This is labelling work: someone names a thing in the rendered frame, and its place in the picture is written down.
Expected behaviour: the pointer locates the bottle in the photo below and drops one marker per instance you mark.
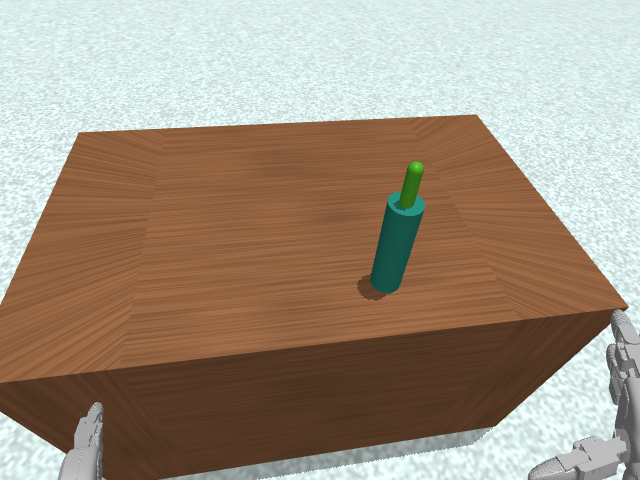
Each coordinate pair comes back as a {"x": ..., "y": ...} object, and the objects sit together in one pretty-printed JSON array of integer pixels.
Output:
[{"x": 401, "y": 221}]

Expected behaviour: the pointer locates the right robot arm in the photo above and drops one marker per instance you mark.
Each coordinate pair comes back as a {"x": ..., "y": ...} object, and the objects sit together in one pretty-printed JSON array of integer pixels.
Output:
[{"x": 632, "y": 472}]

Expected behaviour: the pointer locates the left robot hand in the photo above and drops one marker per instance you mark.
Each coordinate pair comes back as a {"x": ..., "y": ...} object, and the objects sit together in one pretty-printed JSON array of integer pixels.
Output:
[{"x": 84, "y": 461}]

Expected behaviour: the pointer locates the right robot hand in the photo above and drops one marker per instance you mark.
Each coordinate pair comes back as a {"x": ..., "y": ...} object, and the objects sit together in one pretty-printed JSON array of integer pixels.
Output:
[{"x": 593, "y": 458}]

